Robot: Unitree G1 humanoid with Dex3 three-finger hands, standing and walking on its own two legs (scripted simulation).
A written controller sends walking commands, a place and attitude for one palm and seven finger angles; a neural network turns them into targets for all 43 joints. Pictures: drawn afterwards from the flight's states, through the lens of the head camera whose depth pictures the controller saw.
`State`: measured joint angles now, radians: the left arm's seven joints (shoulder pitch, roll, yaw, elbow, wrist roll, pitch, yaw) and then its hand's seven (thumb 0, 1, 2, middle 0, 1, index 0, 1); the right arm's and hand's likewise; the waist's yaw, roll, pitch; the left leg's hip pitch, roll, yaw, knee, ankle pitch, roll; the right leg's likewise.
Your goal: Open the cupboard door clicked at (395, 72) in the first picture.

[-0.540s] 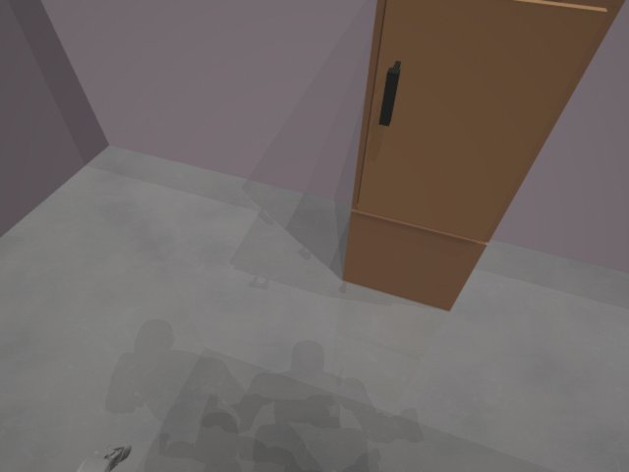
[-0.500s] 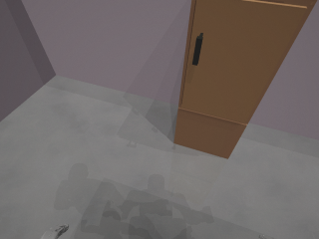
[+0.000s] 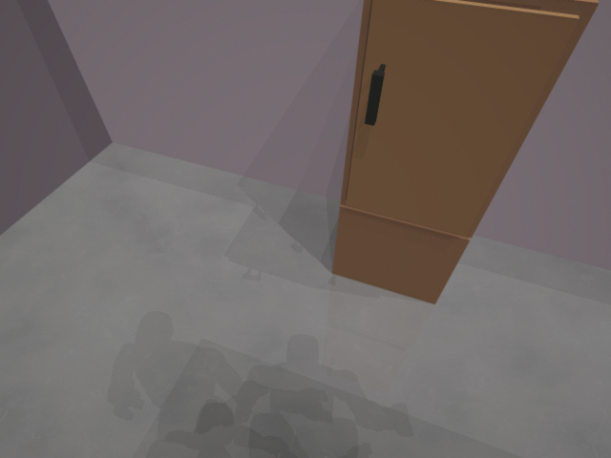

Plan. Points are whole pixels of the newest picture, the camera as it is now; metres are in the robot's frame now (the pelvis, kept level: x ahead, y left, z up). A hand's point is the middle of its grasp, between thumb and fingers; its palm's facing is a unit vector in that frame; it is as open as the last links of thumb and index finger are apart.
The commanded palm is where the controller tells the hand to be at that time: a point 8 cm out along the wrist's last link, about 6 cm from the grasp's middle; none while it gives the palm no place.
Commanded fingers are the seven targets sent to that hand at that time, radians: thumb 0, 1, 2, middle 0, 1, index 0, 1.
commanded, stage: stand and wait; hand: left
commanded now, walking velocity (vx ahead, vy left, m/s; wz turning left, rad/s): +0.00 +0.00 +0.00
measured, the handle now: (376, 94) +0.85 -0.10 +0.05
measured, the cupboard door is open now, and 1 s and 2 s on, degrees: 0 0 0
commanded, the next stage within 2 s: look at it before walking up in 0.28 s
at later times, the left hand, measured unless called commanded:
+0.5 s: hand out of the picture +0.07 +0.23 -0.15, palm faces -0.04 -0.94 -0.34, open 7.4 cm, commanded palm none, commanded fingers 0.00 0.90 0.90 -0.20 -0.30 -0.20 -0.30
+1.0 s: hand out of the picture +0.06 +0.24 -0.15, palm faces -0.04 -0.94 -0.33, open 7.4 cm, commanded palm none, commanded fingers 0.00 0.90 0.90 -0.20 -0.30 -0.20 -0.30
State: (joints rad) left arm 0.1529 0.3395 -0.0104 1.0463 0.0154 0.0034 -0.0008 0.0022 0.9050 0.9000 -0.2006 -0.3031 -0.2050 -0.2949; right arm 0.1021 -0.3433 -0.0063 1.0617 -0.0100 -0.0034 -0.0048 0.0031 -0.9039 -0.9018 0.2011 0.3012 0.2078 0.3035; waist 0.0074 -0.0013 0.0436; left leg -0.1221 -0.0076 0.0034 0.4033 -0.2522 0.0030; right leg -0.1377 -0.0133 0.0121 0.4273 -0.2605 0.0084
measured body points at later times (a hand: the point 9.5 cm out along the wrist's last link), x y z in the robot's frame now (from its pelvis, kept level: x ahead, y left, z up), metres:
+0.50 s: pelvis -0.02 -0.01 +0.00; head -0.02 -0.02 +0.45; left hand +0.07 +0.28 -0.12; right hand +0.06 -0.31 -0.13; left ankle -0.02 +0.12 -0.74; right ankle -0.02 -0.12 -0.74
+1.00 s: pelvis -0.02 -0.01 +0.00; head -0.01 -0.01 +0.45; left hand +0.06 +0.28 -0.13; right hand +0.06 -0.31 -0.13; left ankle -0.02 +0.12 -0.74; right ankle -0.02 -0.12 -0.74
